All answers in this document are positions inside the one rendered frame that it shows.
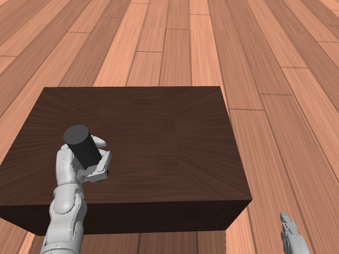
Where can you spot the left robot arm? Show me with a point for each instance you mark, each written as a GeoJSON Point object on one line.
{"type": "Point", "coordinates": [67, 211]}

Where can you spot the right robot hand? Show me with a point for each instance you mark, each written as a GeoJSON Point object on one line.
{"type": "Point", "coordinates": [293, 243]}

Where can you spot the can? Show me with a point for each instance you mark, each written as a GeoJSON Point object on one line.
{"type": "Point", "coordinates": [81, 143]}

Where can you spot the left robot hand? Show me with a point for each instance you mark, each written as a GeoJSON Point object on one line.
{"type": "Point", "coordinates": [70, 170]}

